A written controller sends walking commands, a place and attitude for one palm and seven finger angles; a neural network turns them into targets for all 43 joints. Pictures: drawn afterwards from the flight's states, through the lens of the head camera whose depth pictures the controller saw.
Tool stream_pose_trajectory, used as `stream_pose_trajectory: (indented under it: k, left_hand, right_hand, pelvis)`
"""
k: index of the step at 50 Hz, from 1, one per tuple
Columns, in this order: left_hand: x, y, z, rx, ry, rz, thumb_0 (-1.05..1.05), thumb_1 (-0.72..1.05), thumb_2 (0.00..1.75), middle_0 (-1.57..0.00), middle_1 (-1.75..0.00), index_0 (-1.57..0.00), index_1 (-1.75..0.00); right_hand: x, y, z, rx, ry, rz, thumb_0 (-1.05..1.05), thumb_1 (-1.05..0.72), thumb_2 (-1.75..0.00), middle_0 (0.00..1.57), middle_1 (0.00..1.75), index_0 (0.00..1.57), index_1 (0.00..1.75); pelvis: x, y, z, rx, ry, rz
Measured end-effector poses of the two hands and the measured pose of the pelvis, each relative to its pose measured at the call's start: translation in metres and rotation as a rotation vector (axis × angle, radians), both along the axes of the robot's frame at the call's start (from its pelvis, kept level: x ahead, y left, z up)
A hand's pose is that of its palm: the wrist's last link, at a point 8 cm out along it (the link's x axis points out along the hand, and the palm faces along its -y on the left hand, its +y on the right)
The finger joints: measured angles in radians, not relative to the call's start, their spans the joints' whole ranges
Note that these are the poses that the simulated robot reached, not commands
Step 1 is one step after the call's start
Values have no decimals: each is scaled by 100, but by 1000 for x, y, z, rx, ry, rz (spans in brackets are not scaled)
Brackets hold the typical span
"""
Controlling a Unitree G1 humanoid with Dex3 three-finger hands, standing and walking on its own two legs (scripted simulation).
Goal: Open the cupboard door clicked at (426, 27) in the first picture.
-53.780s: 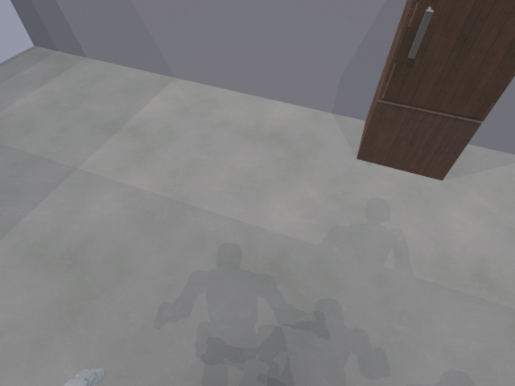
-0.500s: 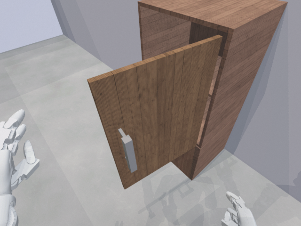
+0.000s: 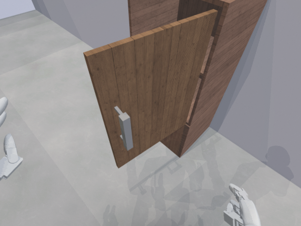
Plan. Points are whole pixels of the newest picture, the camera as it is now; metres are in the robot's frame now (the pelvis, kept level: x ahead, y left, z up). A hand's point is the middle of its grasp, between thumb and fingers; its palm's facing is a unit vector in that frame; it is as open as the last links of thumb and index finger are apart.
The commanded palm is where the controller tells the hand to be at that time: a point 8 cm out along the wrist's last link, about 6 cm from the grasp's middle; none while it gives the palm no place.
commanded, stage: step back with the hand held close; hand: left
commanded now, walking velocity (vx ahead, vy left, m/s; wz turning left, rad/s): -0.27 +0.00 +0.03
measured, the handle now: (123, 128) +0.41 +0.12 -0.03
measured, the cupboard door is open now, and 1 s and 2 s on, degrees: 81 81 81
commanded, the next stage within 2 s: stop stepping back and stand still in 0.86 s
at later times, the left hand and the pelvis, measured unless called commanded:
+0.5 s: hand out of the picture +0.13 +0.27 +0.16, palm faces +0.45 -0.74 -0.50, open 7.4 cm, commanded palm +0.05 +0.31 +0.18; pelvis -0.07 +0.00 -0.01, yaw +4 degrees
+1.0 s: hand out of the picture +0.08 +0.20 +0.17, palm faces +0.24 -0.81 -0.53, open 7.4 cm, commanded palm +0.00 +0.25 +0.18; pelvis -0.15 -0.04 +0.01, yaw -3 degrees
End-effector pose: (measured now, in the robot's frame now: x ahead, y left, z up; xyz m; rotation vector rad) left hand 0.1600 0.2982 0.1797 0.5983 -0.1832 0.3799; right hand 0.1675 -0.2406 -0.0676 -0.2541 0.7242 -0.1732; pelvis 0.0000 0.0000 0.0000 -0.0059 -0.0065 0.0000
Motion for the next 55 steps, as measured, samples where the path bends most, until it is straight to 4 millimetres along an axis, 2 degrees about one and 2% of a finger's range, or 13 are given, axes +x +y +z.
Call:
stream_pose_trajectory:
  k: [8,15,24,30,34,37,41,46,50,55]
  left_hand:
    - [-29,5,-3,11,-69,26,2,89,90,-21,-30,-21,-30]
    - [-51,4,0,41,-116,45,2,89,90,-21,-30,-21,-30]
    - [-67,5,2,38,-123,-8,2,89,90,-21,-30,-21,-30]
    - [-95,10,8,65,-115,49,2,89,90,-21,-30,-21,-30]
    - [-107,-4,-3,-8,-94,87,2,89,90,-21,-30,-21,-30]
    - [-102,-23,-7,-46,-83,35,2,89,90,-21,-30,-21,-30]
    - [-94,-36,1,-40,-53,-54,2,89,90,-21,-30,-21,-30]
    - [-96,-45,12,4,-31,-165,2,89,90,-21,-30,-21,-30]
    - [-116,-55,9,12,33,-175,2,89,90,-21,-30,-21,-30]
    - [-159,-70,2,14,94,-127,2,89,90,-21,-30,-21,-30]
  right_hand:
    - [-30,9,-9,-2,4,33,1,-90,-90,21,30,20,30]
    - [-45,9,-19,9,10,62,1,-90,-90,21,30,20,30]
    - [-65,7,-14,-21,19,45,1,-90,-90,21,30,20,30]
    - [-73,10,-12,-11,10,76,1,-90,-90,21,30,20,30]
    - [-75,9,-17,16,3,119,1,-90,-90,21,30,20,30]
    - [-82,4,-21,41,25,107,1,-90,-90,21,30,20,30]
    - [-98,-4,-3,40,42,56,1,-90,-90,21,30,20,30]
    - [-116,-23,17,16,-37,14,1,-90,-90,21,30,20,30]
    - [-143,-39,22,8,-67,-5,1,-90,-90,21,30,20,30]
    - [-189,-60,12,11,-45,-38,1,-90,-90,21,30,20,30]
  pelvis:
    - [-23,1,-8,-10,-11,22]
    - [-38,-4,-15,-8,-23,47]
    - [-64,1,-13,-22,-8,60]
    - [-71,-9,-10,-41,30,78]
    - [-87,-21,-10,-10,83,23]
    - [-104,-28,-7,-24,76,-5]
    - [-112,-33,6,-1,78,-8]
    - [-130,-34,9,-14,70,-41]
    - [-153,-40,11,-14,51,-55]
    - [-179,-58,6,-6,35,-48]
